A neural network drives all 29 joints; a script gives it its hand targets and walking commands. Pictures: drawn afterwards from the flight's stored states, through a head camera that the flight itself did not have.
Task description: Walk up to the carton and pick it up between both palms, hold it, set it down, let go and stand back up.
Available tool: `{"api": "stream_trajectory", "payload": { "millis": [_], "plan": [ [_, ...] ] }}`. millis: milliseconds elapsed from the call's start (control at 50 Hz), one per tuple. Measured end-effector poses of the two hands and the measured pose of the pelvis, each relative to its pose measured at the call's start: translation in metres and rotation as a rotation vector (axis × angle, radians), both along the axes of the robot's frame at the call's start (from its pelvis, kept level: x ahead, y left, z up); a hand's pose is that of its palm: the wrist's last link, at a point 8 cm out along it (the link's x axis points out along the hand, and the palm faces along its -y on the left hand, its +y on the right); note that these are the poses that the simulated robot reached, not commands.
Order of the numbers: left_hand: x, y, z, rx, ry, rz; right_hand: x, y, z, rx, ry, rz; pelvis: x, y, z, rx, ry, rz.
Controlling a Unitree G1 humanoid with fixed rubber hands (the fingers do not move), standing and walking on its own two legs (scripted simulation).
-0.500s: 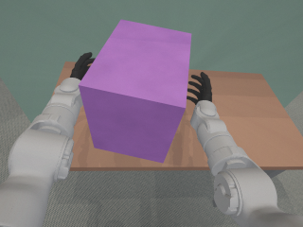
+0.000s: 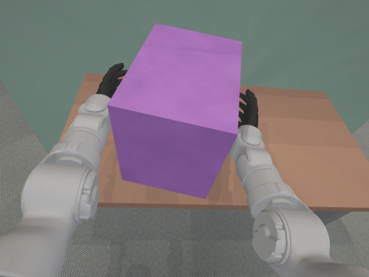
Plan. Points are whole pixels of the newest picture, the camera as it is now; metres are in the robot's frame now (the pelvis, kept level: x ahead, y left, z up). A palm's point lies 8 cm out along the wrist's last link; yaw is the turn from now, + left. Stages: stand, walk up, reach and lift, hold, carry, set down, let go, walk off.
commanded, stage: reach and lift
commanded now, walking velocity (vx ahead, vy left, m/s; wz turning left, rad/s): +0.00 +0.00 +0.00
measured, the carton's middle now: (180, 112) +0.48 -0.03 +0.08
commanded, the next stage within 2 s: none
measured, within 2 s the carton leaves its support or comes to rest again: leaves its support in 1.28 s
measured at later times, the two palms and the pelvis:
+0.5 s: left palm (108, 100) +0.48 +0.13 +0.12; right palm (244, 129) +0.41 -0.16 +0.10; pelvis +0.03 +0.00 +0.01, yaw +1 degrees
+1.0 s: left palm (108, 100) +0.48 +0.13 +0.12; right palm (244, 130) +0.41 -0.16 +0.09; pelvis +0.04 +0.00 +0.01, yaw +2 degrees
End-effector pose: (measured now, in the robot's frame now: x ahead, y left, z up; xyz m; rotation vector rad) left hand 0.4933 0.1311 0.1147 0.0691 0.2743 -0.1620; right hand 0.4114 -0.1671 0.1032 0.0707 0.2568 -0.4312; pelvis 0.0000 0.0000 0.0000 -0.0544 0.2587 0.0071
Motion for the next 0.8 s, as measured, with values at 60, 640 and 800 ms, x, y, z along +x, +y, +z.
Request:
{"api": "stream_trajectory", "payload": {
  "millis": [60,640,800],
  "plan": [
    [0.0,-0.001,0.0,-0.002,-0.004,-0.005,0.0,0.0,-0.001,-0.004,-0.006,-0.001,0.001,0.0,0.001,0.002,-0.008,0.001],
    [-0.01,-0.003,0.003,-0.008,-0.032,-0.048,-0.003,0.004,-0.008,-0.042,-0.09,0.02,0.035,0.002,0.014,0.022,-0.216,0.011],
    [-0.01,-0.003,0.003,-0.014,-0.031,-0.048,-0.003,0.003,-0.009,-0.048,-0.096,0.022,0.039,0.001,0.014,0.024,-0.236,0.011]
  ]
}}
